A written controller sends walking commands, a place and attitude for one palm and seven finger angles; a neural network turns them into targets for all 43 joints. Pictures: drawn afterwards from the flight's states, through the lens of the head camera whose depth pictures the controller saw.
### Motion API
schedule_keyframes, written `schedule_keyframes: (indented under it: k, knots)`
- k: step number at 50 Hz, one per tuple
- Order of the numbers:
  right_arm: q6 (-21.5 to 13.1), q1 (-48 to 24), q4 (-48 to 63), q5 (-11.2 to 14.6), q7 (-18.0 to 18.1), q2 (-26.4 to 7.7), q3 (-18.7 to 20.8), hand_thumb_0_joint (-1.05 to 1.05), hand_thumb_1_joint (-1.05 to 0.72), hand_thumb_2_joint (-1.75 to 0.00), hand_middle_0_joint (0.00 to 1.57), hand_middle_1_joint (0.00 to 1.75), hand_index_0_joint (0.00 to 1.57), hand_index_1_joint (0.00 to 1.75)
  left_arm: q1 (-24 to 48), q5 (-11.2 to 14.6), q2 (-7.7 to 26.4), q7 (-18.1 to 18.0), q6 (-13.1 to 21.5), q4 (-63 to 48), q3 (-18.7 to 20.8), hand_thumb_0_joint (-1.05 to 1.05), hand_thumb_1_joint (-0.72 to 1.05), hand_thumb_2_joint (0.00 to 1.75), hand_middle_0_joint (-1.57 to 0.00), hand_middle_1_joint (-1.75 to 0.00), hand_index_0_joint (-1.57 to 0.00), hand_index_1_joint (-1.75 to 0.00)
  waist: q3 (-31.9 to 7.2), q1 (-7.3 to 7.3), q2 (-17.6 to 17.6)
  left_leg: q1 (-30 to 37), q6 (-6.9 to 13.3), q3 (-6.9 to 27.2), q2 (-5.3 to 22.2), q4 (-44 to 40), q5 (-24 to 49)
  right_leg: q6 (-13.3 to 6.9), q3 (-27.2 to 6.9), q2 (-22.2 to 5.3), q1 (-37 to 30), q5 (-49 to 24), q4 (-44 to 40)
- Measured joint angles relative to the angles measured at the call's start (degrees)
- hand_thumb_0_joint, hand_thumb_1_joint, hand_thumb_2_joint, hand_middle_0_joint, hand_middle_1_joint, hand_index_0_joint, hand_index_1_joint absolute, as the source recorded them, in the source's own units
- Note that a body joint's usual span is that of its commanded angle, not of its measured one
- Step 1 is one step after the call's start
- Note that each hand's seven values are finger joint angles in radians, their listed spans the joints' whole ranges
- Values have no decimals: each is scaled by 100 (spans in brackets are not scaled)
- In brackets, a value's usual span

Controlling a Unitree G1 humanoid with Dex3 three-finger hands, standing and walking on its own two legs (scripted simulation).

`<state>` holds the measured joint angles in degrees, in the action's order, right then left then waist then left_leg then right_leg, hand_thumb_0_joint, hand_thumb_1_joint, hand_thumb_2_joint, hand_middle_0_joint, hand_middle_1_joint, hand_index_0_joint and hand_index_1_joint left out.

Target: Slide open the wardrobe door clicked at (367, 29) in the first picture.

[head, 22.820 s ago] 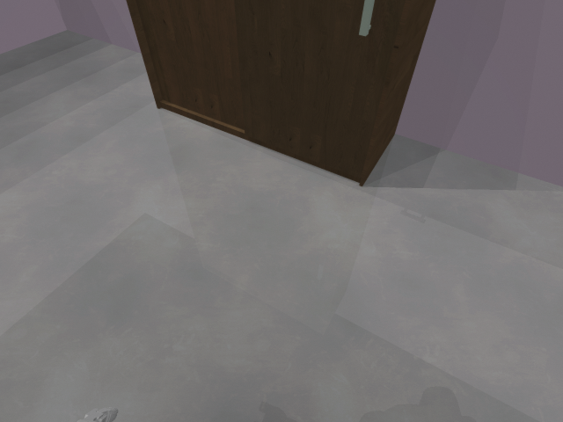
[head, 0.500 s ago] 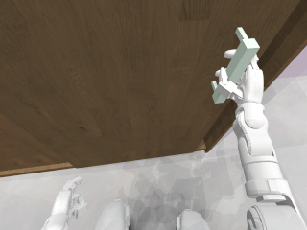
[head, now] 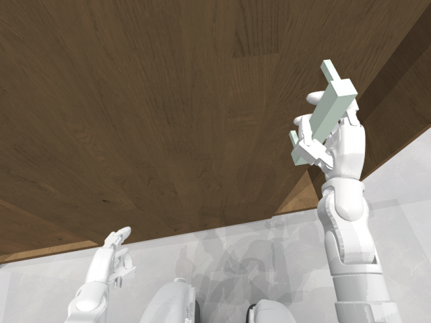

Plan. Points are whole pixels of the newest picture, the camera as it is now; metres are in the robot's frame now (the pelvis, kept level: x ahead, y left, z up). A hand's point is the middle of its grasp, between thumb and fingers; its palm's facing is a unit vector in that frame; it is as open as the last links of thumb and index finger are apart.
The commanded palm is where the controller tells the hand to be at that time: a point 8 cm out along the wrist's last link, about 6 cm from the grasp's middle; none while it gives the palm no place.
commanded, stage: step sideways, sliding the door along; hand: right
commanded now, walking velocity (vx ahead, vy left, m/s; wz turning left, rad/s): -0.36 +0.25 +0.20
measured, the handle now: (312, 118) +0.42 -0.17 +0.10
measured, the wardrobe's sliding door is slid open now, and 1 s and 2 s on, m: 0.25 0.63 0.63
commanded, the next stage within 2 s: stop walking and hold the door there in 1.12 s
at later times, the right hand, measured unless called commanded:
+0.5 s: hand (159, 169) +0.33 +0.08 +0.10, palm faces -0.02 +1.00 -0.06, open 6.4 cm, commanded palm +0.31 +0.06 +0.10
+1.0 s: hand (44, 185) +0.31 +0.24 +0.11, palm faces +0.06 +0.99 -0.13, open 6.5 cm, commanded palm +0.28 +0.24 +0.10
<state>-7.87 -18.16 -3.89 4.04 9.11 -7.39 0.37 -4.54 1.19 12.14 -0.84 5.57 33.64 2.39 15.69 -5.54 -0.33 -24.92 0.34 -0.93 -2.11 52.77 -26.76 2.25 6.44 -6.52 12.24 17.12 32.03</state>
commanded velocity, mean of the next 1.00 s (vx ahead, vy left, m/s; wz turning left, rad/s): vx -0.08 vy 0.29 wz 0.06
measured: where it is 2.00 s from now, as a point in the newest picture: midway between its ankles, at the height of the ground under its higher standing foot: outside the picture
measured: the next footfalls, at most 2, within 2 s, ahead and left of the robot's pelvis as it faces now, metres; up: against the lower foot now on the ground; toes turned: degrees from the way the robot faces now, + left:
left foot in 0.24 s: +0.09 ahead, +0.23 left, +0.00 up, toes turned +7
right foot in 0.50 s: +0.00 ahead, +0.02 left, +0.00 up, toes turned -4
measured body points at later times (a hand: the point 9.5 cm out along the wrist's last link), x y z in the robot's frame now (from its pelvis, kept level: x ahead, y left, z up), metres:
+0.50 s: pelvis -0.03 +0.14 +0.00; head +0.06 +0.16 +0.43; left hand +0.17 +0.39 -0.10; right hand +0.32 +0.02 +0.11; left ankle +0.06 +0.22 -0.73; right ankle -0.03 +0.02 -0.73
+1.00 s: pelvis -0.11 +0.32 +0.00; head -0.04 +0.35 +0.44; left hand +0.01 +0.59 -0.13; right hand +0.30 +0.18 +0.12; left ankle -0.08 +0.43 -0.73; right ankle -0.09 +0.22 -0.71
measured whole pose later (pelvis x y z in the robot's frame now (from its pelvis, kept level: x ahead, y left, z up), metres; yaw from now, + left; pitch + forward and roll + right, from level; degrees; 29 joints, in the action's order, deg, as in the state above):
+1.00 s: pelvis -0.11 +0.32 +0.00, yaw +7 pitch -1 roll -1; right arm -3.5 -26.5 -18.4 4.5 10.4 -9.6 3.9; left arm -6.9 1.5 14.8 -5.3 2.3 39.8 2.1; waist 11.2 -0.7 -2.5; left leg -19.1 1.2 -5.8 3.6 34.2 -13.9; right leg 2.1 8.3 -2.6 20.5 27.6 45.7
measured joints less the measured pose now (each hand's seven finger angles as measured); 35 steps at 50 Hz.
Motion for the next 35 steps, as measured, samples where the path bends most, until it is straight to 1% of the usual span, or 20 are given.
schedule_keyframes:
  k: [2, 4, 8, 10, 12, 13, 14, 16, 18, 19, 21, 23, 24, 25, 26, 28, 30, 31, 33, 35]
  knots:
    - [0, 14, 12, -124, 14, 84, -137, 3, -71, -80, 39, 139, 25, 139, -49, -34, -38, 82, 74, -34, -57, 1, 91, 90, -20, -30, -19, -30, 66, -98, -54, -58, -71, 44, 50, 344, -163, 144, -33, -195, -147, 21, -139]
    - [25, 92, 54, -182, 9, 108, -226, 3, -71, -80, 38, 140, 24, 138, -81, -63, -90, 132, 125, -98, -127, 1, 91, 90, -20, -30, -19, -30, 90, -176, -156, -34, -122, 25, 164, 226, 30, 280, -15, -410, -304, -96, -326]
    - [64, 316, 156, -99, -25, 41, -260, 3, -72, -78, 38, 140, 25, 139, -102, -81, -273, 133, 181, -230, -273, 1, 91, 90, -21, -30, -20, -30, 61, -264, -301, 245, -193, -39, 334, -663, 498, 544, 61, -787, -563, -207, -549]
    - [86, 414, 193, -51, -35, -16, -215, 2, -72, -78, 39, 140, 24, 139, -100, -56, -360, 119, 206, -265, -344, 1, 90, 90, -21, -30, -20, -30, 12, -271, -334, 505, -223, -93, 359, -1298, 956, 662, 52, -931, -593, -179, -465]
    - [130, 488, 238, -23, -47, -107, -132, 1, -70, -79, 41, 140, 23, 139, -81, -1, -427, 103, 213, -269, -413, 1, 90, 90, -21, -30, -20, -30, -60, -255, -305, 810, -233, -171, 383, -1933, 1650, 594, -2, -1010, -489, -42, -126]
    - [124, 512, 237, -20, -30, -72, -66, 1, -70, -79, 41, 140, 23, 139, 16, 22, -373, 87, 197, -225, -427, 1, 90, 90, -21, -30, -20, -30, -35, -166, -461, 825, -136, -292, 275, -1891, 1596, 367, -129, -1143, -336, 28, 165]
    - [114, 542, 232, -17, -11, -25, -16, 0, -69, -79, 42, 140, 23, 139, 126, 27, -311, 53, 162, -156, -419, 1, 90, 90, -21, -30, -20, -30, -44, -74, -542, 741, -21, -361, 234, -1800, 1476, 241, -348, -1074, -72, 412, 610]
    - [143, 641, 260, -8, 16, 51, 9, 0, -69, -79, 43, 140, 24, 139, 306, 11, -192, -34, 93, 1, -350, 1, 90, 90, -21, -30, -20, -30, -157, -12, -440, 474, 139, -262, 323, -1756, 1398, 112, -654, -449, 485, 1393, 1738]
    - [160, 703, 303, -17, 100, 150, -46, 0, -70, -78, 42, 140, 24, 139, 419, 6, -59, -117, 112, 106, -279, 1, 91, 90, -21, -30, -20, -30, -188, 109, -329, 405, 183, -199, 412, -1991, 1584, 74, -665, 120, 823, 1783, 2348]
    - [138, 709, 312, -35, 140, 193, -90, 0, -70, -78, 41, 139, 23, 139, 452, 14, -4, -142, 114, 127, -244, 1, 91, 90, -21, -30, -20, -30, -184, 172, -275, 402, 215, -188, 431, -2135, 1706, 76, -586, 317, 897, 1824, 2367]
    - [89, 663, 322, -56, 184, 250, -211, 1, -71, -78, 38, 139, 23, 139, 470, 41, 74, -166, 66, 117, -177, 1, 91, 90, -21, -30, -20, -30, -164, 279, -151, 396, 288, -189, 431, -2359, 1908, 73, -359, 567, 864, 1638, 1888]
    - [54, 561, 306, -116, 152, 259, -338, 1, -72, -78, 36, 139, 22, 138, 414, 40, 117, -166, -33, 47, -120, 1, 91, 90, -20, -30, -19, -30, -186, 368, -38, 336, 332, -233, 364, -2417, 1997, 49, -96, 627, 650, 1006, 1059]
    - [34, 499, 280, -125, 98, 225, -399, 1, -72, -77, 36, 139, 21, 138, 366, 24, 129, -164, -83, 9, -97, 1, 91, 90, -20, -30, -19, -30, -226, 407, -7, 265, 355, -269, 283, -2343, 1990, 3, 31, 571, 472, 500, 600]
    - [32, 435, 256, -110, 38, 175, -472, 1, -72, -77, 35, 139, 21, 138, 283, 24, 154, -158, -127, -53, -76, 1, 91, 90, -20, -30, -19, -30, -312, 449, -41, 144, 364, -342, 147, -2158, 1931, -129, 78, 417, 267, -269, 158]
    - [23, 304, 179, -75, -33, 99, -548, 0, -71, -76, 35, 139, 21, 137, 224, 15, 119, -154, -143, -71, -13, 1, 91, 90, -20, -30, -19, -30, -316, 476, 17, -33, 238, -329, 85, -1709, 1472, -194, 87, 332, 208, -230, 94]
    - [15, 63, -46, -103, -180, -17, -618, 0, -70, -74, 36, 139, 21, 137, 136, -55, -9, -130, -155, -2, 22, 1, 91, 90, -20, -30, -19, -30, -210, 436, 224, -364, 39, -24, -23, -368, 555, -145, 131, 220, 152, 49, 266]
    - [70, -22, -216, -132, -264, -16, -637, 0, -69, -73, 36, 140, 22, 137, -15, -110, -52, -94, -135, 43, -28, 1, 91, 90, -20, -30, -19, -30, -210, 432, 164, -570, -91, 45, -46, 577, 274, -9, 92, -29, 79, 79, 204]
    - [104, -41, -285, -125, -291, -7, -643, 1, -68, -72, 36, 139, 22, 138, -87, -116, -59, -77, -128, 70, -50, 1, 91, 90, -20, -30, -19, -30, -227, 410, 84, -610, -144, 45, 3, 798, 277, 71, 88, -180, 36, 25, 117]
    - [158, -59, -421, -93, -325, 26, -639, 2, -68, -72, 35, 137, 23, 138, -230, -108, -71, -61, -171, 113, -85, 1, 91, 90, -20, -30, -19, -30, -293, 326, -89, -541, -219, 39, 180, 723, 391, 230, 126, -489, -53, -117, -83]
    - [187, -59, -529, -43, -360, 15, -603, 2, -67, -72, 36, 135, 24, 138, -357, -85, -107, -75, -250, 133, -114, 1, 91, 90, -20, -30, -20, -30, -367, 253, -241, -272, -262, 27, 363, 184, 481, 385, 173, -787, -125, -228, -239]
